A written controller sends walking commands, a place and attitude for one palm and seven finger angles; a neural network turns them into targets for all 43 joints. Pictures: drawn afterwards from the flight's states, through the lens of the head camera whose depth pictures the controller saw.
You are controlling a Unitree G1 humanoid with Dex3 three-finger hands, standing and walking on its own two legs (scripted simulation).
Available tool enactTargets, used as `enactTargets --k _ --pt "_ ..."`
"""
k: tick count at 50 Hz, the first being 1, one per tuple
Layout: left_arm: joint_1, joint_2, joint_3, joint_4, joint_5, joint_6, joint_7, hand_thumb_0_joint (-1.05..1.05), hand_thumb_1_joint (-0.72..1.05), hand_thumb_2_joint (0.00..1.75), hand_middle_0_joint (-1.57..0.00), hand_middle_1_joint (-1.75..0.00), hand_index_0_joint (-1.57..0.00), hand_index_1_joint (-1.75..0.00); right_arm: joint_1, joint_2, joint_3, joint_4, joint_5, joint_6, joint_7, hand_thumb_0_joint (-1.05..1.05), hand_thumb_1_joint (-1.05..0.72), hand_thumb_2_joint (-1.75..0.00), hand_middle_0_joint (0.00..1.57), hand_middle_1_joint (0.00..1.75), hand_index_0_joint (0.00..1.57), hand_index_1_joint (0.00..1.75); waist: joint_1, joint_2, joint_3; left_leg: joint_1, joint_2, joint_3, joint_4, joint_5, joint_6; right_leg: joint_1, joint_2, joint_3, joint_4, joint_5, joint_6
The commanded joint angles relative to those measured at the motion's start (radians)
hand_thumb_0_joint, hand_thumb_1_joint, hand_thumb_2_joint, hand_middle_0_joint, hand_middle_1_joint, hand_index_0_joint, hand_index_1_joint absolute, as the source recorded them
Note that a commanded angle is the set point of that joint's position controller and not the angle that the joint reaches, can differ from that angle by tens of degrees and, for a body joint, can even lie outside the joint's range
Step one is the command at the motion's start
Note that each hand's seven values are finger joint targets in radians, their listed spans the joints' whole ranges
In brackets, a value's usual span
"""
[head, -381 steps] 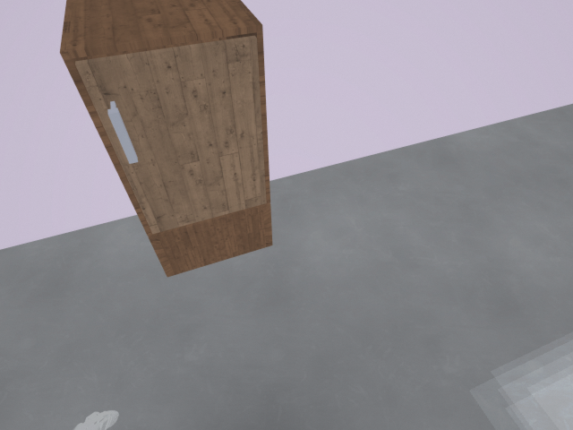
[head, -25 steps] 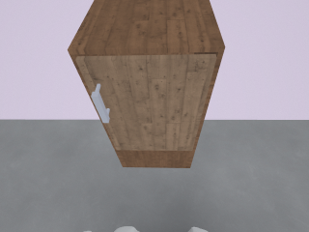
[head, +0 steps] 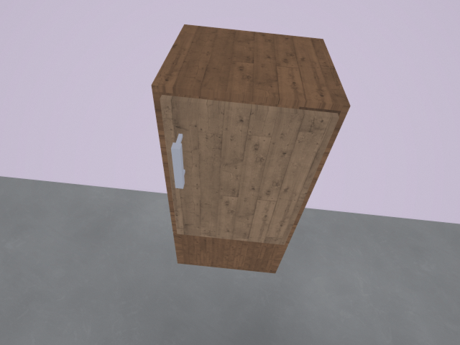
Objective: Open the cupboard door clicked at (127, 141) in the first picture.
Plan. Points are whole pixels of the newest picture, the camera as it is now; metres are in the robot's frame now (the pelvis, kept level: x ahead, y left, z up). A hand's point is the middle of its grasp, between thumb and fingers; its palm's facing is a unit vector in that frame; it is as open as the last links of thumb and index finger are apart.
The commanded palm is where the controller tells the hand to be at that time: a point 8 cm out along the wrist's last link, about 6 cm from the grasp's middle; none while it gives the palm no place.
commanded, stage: look again from close up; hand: left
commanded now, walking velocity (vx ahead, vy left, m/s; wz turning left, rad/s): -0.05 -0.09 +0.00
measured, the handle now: (179, 161) +0.56 +0.17 -0.05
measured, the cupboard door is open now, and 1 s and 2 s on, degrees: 0 0 0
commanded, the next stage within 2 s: raise the hand with hooked fingers in 0.62 s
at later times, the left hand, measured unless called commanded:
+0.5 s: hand out of the picture +0.03 +0.14 -0.17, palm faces +0.02 -0.96 -0.26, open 7.3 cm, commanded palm none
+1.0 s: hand (157, 289) +0.22 +0.14 -0.01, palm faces +0.12 -0.99 -0.03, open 7.8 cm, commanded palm +0.12 +0.20 -0.07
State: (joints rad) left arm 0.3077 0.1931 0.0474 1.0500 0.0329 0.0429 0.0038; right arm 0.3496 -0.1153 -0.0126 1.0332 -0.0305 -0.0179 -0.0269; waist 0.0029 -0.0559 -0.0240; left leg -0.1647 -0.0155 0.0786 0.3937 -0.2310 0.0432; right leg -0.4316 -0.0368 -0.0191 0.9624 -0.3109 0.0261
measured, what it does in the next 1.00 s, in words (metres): steps on the spot: right foot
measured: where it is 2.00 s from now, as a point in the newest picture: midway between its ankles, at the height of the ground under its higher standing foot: outside the picture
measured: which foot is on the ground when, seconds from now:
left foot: down 0.00-1.00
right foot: up 0.00-0.14, down 0.16-1.00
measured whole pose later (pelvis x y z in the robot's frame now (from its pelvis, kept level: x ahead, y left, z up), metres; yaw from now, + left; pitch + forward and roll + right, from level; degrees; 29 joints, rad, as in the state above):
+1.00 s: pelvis -0.02 -0.05 -0.04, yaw +2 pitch +8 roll +2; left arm 0.24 0.17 0.13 0.29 -0.22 -0.43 -0.14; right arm 0.18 -0.28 -0.06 0.70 0.01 -0.30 -0.06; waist -0.02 0.00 -0.11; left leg -0.55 0.02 0.02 0.80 -0.38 -0.03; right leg -0.58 -0.02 -0.05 0.85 -0.41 -0.04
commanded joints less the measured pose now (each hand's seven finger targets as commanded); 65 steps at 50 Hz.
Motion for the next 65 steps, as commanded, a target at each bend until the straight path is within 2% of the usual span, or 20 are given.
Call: enactTargets --k 1,4,5,6,9,11,15,18,35,36,37,38,39,40,41,44,47,49,53,65 --pt "-0.067 0.004 -0.008 -0.072 -0.009 -0.034 0.000 0.00 0.90 0.90 -0.20 -0.30 -0.20 -0.30 0.091 -0.154 -0.026 -0.006 0.000 -0.016 -0.023 0.00 -0.90 -0.90 0.20 0.30 0.20 0.30 -0.044 0.161 0.073 0.067 0.288 -0.247 -0.157 0.237 0.128 -0.034 -0.014 -0.005 -0.193 -0.088 -0.003" --pt "-0.033 -0.010 -0.014 -0.045 -0.020 -0.041 0.009 0.00 0.90 0.90 -0.20 -0.30 -0.20 -0.30 0.078 -0.154 -0.025 0.019 0.003 -0.007 -0.025 0.00 -0.90 -0.90 0.20 0.30 0.20 0.30 -0.029 0.174 0.049 0.040 0.273 -0.228 -0.083 0.400 0.119 0.108 0.003 -0.018 -0.397 -0.087 -0.010" --pt "0.108 0.042 -0.027 0.043 -0.010 -0.057 0.051 0.00 0.90 0.90 -0.20 -0.30 -0.20 -0.30 -0.080 -0.231 -0.033 -0.032 0.022 -0.019 -0.007 0.00 -0.90 -0.90 0.20 0.30 0.20 0.30 0.057 0.197 0.090 -0.130 0.253 -0.128 0.132 0.341 0.044 0.179 -0.074 0.073 -0.458 0.119 -0.053" --pt "0.117 0.076 -0.029 0.001 -0.011 -0.067 0.043 0.00 0.90 0.90 -0.20 -0.30 -0.20 -0.30 -0.065 -0.105 -0.012 -0.075 0.018 -0.008 0.008 0.00 -0.90 -0.90 0.20 0.30 0.20 0.30 0.037 -0.003 0.109 -0.232 0.105 -0.063 0.176 -0.093 -0.007 0.164 -0.090 0.165 -0.623 -0.057 -0.071" --pt "0.014 0.097 -0.035 -0.015 -0.014 -0.085 0.035 0.00 0.90 0.90 -0.20 -0.30 -0.20 -0.30 0.076 -0.047 0.003 -0.028 0.008 -0.008 0.025 0.00 -0.90 -0.90 0.20 0.30 0.20 0.30 -0.050 0.117 -0.043 -0.023 0.043 -0.036 0.156 -0.042 -0.034 0.156 -0.134 0.127 -0.565 0.088 -0.124" --pt "0.025 0.059 -0.032 0.001 -0.023 -0.091 0.040 0.00 0.90 0.90 -0.20 -0.30 -0.20 -0.30 0.097 -0.095 0.001 -0.005 0.015 -0.018 0.014 0.00 -0.90 -0.90 0.20 0.30 0.20 0.30 -0.047 -0.046 -0.123 -0.030 0.102 -0.095 0.144 0.095 -0.014 0.248 -0.061 0.083 -0.476 0.172 -0.096" --pt "0.010 0.033 -0.040 0.008 -0.020 -0.073 0.037 0.00 0.90 0.90 -0.20 -0.30 -0.20 -0.30 0.045 -0.096 0.008 0.002 0.014 -0.012 0.001 0.00 -0.90 -0.90 0.20 0.30 0.20 0.30 -0.021 0.081 0.125 -0.123 0.115 -0.113 0.062 0.070 -0.006 0.158 -0.043 0.072 -0.499 0.104 -0.080" --pt "0.016 0.042 -0.040 0.015 -0.023 -0.075 0.037 0.00 0.90 0.90 -0.20 -0.30 -0.20 -0.30 0.058 -0.089 0.013 0.017 0.014 -0.007 0.001 0.00 -0.90 -0.90 0.20 0.30 0.20 0.30 -0.025 0.014 0.168 -0.113 0.099 -0.101 0.042 0.036 -0.016 0.135 -0.054 0.088 -0.541 0.086 -0.081" --pt "0.036 0.078 -0.025 0.025 -0.022 -0.088 0.035 0.00 0.90 0.90 -0.20 -0.30 -0.20 -0.30 0.011 -0.108 0.012 0.055 0.017 -0.010 -0.007 0.00 -0.90 -0.90 0.20 0.30 0.20 0.30 -0.012 0.031 0.063 -0.016 0.099 -0.073 0.028 0.114 -0.035 0.248 -0.082 0.092 -0.565 0.330 -0.082" --pt "0.161 0.103 -0.010 0.066 -0.017 -0.099 0.077 0.00 0.90 0.90 -0.20 -0.30 -0.20 -0.30 -0.124 -0.146 -0.008 -0.016 0.027 -0.009 -0.001 0.00 -0.90 -0.90 0.20 0.30 0.20 0.30 0.060 -0.227 0.114 -0.183 0.098 -0.031 0.294 0.001 -0.060 0.299 -0.157 0.203 -0.581 0.967 0.020" --pt "-0.642 0.298 0.043 -1.423 -0.231 -0.352 0.038 0.00 0.88 0.89 -0.20 -0.32 -0.20 -0.32 -0.125 -0.333 -0.027 -0.343 0.068 -0.182 -0.056 0.00 -0.90 -0.90 0.20 0.30 0.20 0.30 -0.087 0.062 -0.350 0.057 0.005 -0.053 0.123 0.160 0.010 0.351 -0.087 0.146 -0.464 0.702 -0.037" --pt "-0.184 0.250 0.074 -1.120 -0.146 -0.298 0.071 0.00 0.85 0.88 -0.20 -0.33 -0.20 -0.33 -0.172 -0.232 -0.008 -0.279 0.051 -0.256 -0.089 0.00 -0.90 -0.90 0.20 0.30 0.20 0.30 -0.002 0.288 -0.371 0.140 0.014 -0.007 0.071 0.274 0.021 0.335 -0.004 0.093 -0.445 0.442 -0.067" --pt "-0.176 0.166 0.027 -1.081 -0.175 -0.252 0.122 0.00 0.83 0.87 -0.21 -0.34 -0.21 -0.34 -0.193 -0.249 -0.023 -0.233 0.064 -0.275 -0.093 0.00 -0.90 -0.90 0.20 0.30 0.20 0.30 -0.024 0.325 -0.229 0.057 0.021 -0.024 0.076 0.203 -0.009 0.227 0.011 0.030 -0.479 0.232 -0.066" --pt "0.091 -0.041 -0.055 -0.866 -0.181 -0.163 0.118 0.00 0.81 0.86 -0.21 -0.36 -0.21 -0.36 -0.166 -0.191 -0.018 -0.230 0.074 -0.277 -0.083 0.00 -0.90 -0.90 0.20 0.30 0.20 0.30 -0.033 0.215 -0.118 -0.018 0.038 -0.056 0.070 0.154 -0.006 0.176 0.014 -0.009 -0.484 0.181 -0.055" --pt "-0.064 -0.030 -0.059 -1.048 -0.232 -0.194 0.091 0.00 0.78 0.85 -0.21 -0.37 -0.21 -0.37 -0.189 -0.228 -0.020 -0.312 0.093 -0.294 -0.086 0.00 -0.90 -0.90 0.20 0.30 0.20 0.30 -0.047 0.124 0.011 -0.075 0.034 -0.086 0.090 0.117 -0.004 0.108 0.015 -0.010 -0.482 0.165 -0.038" --pt "0.006 0.062 0.071 -0.884 -0.210 -0.322 0.006 0.00 0.71 0.82 -0.21 -0.42 -0.21 -0.42 -0.150 -0.258 -0.054 -0.367 0.054 -0.323 -0.082 0.00 -0.90 -0.90 0.20 0.30 0.20 0.30 -0.066 -0.118 0.023 -0.231 -0.003 -0.078 0.260 0.044 0.001 -0.070 0.005 -0.008 -0.428 0.068 -0.008" --pt "0.174 -0.012 0.095 -0.719 -0.254 -0.508 -0.152 0.00 0.64 0.79 -0.22 -0.47 -0.22 -0.47 -0.189 -0.248 -0.072 -0.451 0.035 -0.328 -0.042 0.00 -0.90 -0.90 0.20 0.30 0.20 0.30 0.019 -0.323 -0.011 -0.502 -0.011 -0.095 0.394 -0.062 -0.033 -0.140 -0.008 0.048 -0.290 -0.017 0.002" --pt "0.307 0.023 0.160 -0.697 -0.290 -0.611 -0.292 0.00 0.60 0.77 -0.22 -0.50 -0.22 -0.50 -0.194 -0.255 -0.091 -0.513 0.041 -0.324 0.000 0.00 -0.90 -0.90 0.20 0.30 0.20 0.30 0.086 -0.143 -0.144 -0.542 -0.030 -0.072 0.471 0.010 -0.052 -0.061 -0.011 0.063 -0.154 0.188 -0.025" --pt "0.184 0.136 0.229 -0.851 -0.315 -0.682 -0.460 0.00 0.50 0.73 -0.23 -0.55 -0.23 -0.55 -0.245 -0.262 -0.092 -0.634 0.048 -0.301 0.023 0.00 -0.90 -0.90 0.20 0.30 0.20 0.30 0.078 0.000 -0.328 -0.645 -0.040 -0.027 0.602 0.007 -0.043 -0.075 -0.025 0.113 -0.036 0.236 -0.033" --pt "-0.174 0.120 0.064 -1.346 -0.266 -0.631 -0.322 0.00 0.22 0.61 -0.25 -0.74 -0.25 -0.74 -0.161 -0.272 -0.039 -0.654 0.033 -0.261 -0.021 0.00 -0.90 -0.90 0.20 0.30 0.20 0.30 -0.080 0.173 -0.295 -0.599 0.034 -0.163 0.647 -0.198 -0.014 -0.496 0.066 -0.038 0.071 -0.156 -0.060"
